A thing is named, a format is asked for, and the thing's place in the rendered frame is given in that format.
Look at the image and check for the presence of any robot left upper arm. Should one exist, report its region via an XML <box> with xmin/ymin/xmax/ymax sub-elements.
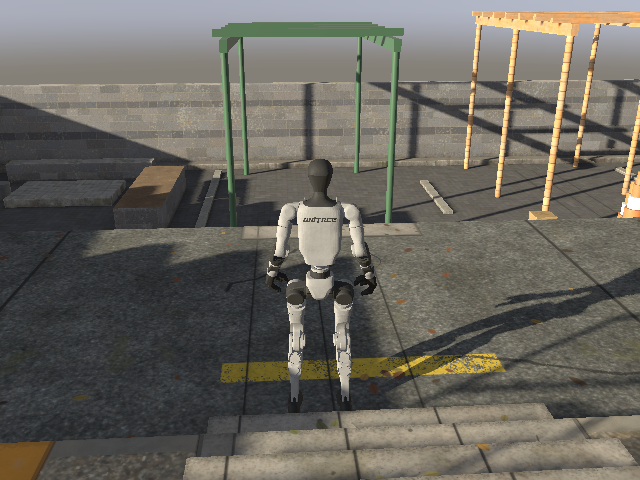
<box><xmin>274</xmin><ymin>202</ymin><xmax>299</xmax><ymax>258</ymax></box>

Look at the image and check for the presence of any left robot hand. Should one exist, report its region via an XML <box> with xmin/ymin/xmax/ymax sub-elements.
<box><xmin>265</xmin><ymin>272</ymin><xmax>289</xmax><ymax>292</ymax></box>

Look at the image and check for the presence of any robot right upper arm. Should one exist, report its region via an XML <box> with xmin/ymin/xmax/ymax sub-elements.
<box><xmin>341</xmin><ymin>202</ymin><xmax>367</xmax><ymax>257</ymax></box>

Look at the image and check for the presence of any right robot hand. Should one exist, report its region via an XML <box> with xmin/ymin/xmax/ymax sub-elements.
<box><xmin>354</xmin><ymin>275</ymin><xmax>377</xmax><ymax>296</ymax></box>

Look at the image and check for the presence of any robot left forearm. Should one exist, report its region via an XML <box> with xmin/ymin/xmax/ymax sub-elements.
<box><xmin>267</xmin><ymin>243</ymin><xmax>285</xmax><ymax>277</ymax></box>

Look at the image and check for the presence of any robot right forearm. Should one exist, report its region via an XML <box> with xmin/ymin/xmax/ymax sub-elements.
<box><xmin>357</xmin><ymin>242</ymin><xmax>375</xmax><ymax>279</ymax></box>

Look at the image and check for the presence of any right robot shin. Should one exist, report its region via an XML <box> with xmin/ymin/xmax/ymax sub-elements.
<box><xmin>336</xmin><ymin>332</ymin><xmax>352</xmax><ymax>402</ymax></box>

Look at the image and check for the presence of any left robot thigh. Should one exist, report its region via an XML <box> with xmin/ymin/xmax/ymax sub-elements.
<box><xmin>286</xmin><ymin>279</ymin><xmax>306</xmax><ymax>351</ymax></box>

